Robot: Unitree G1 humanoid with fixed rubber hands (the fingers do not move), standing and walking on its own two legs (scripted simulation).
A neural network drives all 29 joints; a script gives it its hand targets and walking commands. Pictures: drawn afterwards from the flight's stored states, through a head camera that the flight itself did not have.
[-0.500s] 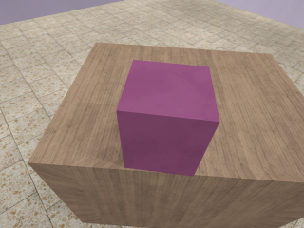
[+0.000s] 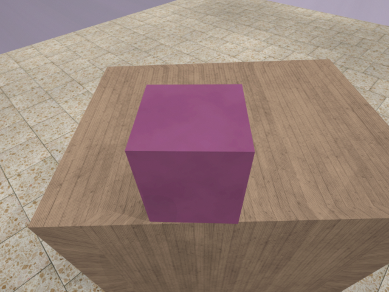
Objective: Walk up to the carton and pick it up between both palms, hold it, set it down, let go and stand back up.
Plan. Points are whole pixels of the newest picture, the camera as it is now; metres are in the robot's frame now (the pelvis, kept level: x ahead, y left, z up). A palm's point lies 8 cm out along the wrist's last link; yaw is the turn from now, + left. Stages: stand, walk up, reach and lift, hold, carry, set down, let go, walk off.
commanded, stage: walk up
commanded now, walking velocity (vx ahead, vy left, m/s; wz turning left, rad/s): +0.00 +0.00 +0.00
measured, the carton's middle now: (193, 156) +0.41 +0.01 +0.07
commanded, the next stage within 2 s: stand in 0.64 s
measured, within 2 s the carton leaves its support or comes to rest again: neither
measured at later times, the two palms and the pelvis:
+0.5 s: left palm out of the picture -0.01 +0.20 -0.15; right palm out of the picture -0.01 -0.21 -0.15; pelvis +0.01 -0.01 +0.00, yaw +0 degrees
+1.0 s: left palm out of the picture +0.14 +0.24 -0.16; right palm out of the picture +0.14 -0.24 -0.14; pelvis -0.01 -0.01 -0.03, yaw +1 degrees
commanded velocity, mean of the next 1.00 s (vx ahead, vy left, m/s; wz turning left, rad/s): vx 0.00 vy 0.00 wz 0.00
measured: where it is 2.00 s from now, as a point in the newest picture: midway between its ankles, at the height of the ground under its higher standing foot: outside the picture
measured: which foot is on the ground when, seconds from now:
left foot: down 0.00-1.00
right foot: down 0.00-1.00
